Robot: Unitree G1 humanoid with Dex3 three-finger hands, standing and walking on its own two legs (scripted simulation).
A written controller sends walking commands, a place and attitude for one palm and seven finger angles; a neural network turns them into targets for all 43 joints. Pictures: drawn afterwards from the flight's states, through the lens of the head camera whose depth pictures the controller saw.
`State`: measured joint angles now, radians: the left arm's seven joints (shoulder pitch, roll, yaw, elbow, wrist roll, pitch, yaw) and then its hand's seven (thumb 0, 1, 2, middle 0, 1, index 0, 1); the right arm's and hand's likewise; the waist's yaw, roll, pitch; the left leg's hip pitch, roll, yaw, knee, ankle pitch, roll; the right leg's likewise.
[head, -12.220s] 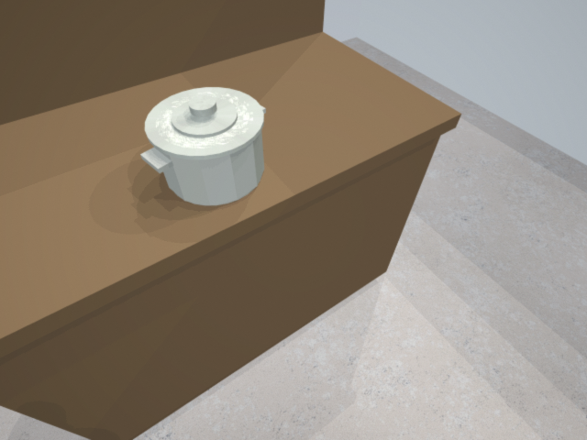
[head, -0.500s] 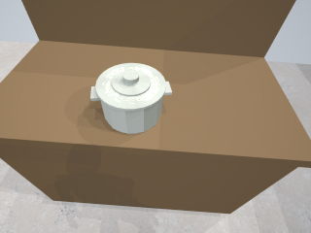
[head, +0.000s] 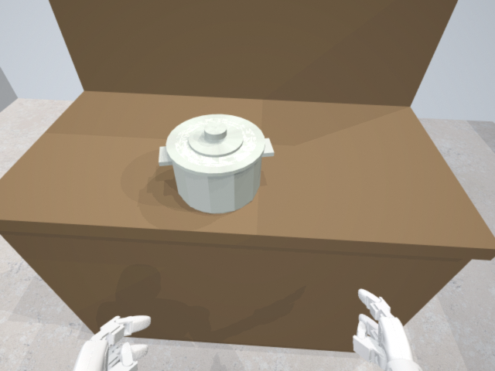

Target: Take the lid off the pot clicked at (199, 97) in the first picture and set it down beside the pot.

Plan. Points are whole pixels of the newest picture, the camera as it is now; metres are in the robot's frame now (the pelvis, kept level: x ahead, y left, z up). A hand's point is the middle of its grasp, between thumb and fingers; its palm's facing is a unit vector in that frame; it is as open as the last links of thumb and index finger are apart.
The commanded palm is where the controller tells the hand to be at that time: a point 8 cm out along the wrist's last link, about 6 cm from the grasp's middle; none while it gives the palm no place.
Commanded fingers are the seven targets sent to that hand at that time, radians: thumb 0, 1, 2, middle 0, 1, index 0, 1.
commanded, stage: lift the closed hand beside the body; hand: left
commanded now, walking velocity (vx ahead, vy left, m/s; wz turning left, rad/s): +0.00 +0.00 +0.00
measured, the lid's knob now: (215, 130) +0.52 +0.10 +0.13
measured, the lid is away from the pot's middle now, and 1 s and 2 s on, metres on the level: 0.00 0.00 0.00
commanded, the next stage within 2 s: raise the hand higher, near the body in 0.28 s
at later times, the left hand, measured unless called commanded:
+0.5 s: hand (84, 358) +0.13 +0.23 +0.04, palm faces +0.27 -0.88 -0.38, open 3.1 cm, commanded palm +0.07 +0.26 +0.07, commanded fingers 0.00 0.90 0.90 -1.30 -1.50 -1.30 -1.50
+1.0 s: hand (82, 314) +0.17 +0.22 +0.10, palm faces +0.33 -0.85 -0.41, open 3.1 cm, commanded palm +0.11 +0.26 +0.13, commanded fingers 0.00 0.90 0.90 -1.30 -1.50 -1.30 -1.50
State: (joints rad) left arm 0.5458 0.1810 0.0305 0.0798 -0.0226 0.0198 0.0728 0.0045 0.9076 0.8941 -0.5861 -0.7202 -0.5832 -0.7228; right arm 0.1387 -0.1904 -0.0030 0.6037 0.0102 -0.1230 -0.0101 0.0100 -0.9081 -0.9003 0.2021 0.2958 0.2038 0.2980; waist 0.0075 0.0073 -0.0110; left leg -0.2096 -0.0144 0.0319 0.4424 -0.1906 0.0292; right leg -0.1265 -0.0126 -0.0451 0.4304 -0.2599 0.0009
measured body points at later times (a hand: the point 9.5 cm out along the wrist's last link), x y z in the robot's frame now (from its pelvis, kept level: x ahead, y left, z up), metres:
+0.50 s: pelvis +0.00 +0.00 +0.00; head -0.01 -0.02 +0.45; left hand +0.11 +0.27 +0.06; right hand +0.17 -0.22 -0.09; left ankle +0.03 +0.10 -0.74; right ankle -0.01 -0.12 -0.74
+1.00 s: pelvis +0.02 -0.01 +0.00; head +0.01 -0.03 +0.45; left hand +0.14 +0.27 +0.12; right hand +0.24 -0.22 -0.06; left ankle +0.03 +0.10 -0.74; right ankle -0.01 -0.12 -0.74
